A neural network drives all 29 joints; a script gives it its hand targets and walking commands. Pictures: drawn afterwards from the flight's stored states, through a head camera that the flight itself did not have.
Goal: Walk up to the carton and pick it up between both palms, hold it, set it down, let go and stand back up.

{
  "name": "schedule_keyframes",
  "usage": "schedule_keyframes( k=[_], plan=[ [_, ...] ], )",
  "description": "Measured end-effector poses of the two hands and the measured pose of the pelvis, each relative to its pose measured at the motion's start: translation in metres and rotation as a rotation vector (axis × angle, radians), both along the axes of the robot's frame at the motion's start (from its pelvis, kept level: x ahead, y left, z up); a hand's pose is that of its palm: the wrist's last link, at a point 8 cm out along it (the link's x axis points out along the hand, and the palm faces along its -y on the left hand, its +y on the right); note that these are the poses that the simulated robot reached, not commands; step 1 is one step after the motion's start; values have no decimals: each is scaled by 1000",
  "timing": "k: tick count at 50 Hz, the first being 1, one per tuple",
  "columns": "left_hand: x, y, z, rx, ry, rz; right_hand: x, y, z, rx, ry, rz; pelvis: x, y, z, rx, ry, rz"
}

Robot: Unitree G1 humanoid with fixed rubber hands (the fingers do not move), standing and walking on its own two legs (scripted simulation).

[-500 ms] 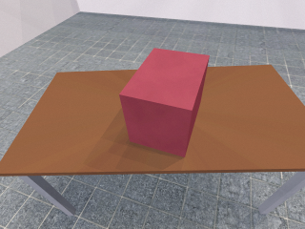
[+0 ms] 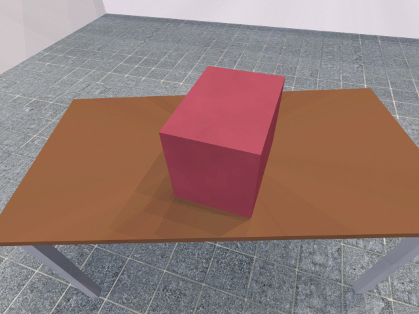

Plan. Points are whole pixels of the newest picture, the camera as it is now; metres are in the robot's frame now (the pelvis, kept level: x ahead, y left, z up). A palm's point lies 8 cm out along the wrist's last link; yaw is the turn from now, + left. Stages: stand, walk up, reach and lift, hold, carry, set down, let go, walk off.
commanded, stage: stand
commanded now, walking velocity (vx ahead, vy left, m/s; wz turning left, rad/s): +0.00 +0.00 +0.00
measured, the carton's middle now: (228, 138) +0.58 -0.03 -0.02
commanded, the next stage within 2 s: none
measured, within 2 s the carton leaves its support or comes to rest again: neither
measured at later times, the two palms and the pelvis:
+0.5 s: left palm out of the picture +0.07 +0.29 -0.11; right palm out of the picture +0.07 -0.29 -0.12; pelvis +0.02 +0.00 +0.00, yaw +0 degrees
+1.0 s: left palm out of the picture +0.08 +0.28 -0.12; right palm out of the picture +0.08 -0.30 -0.12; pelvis +0.03 -0.01 +0.00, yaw +0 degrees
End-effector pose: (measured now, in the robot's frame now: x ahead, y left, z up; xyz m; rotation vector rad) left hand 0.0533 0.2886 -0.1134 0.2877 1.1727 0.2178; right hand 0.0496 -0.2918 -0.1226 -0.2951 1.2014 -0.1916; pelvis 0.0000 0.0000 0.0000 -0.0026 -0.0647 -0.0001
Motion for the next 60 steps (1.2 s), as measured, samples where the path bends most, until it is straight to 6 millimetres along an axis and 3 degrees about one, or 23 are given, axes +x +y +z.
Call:
schedule_keyframes(
  k=[22,60],
  plan=[
    [13,0,-1,6,32,13,23,-1,1,-4,-5,-2,16,-2,2,0,5,-2],
    [33,-8,-2,2,44,24,40,-7,1,-16,19,-15,36,-6,3,1,14,-2]
  ],
)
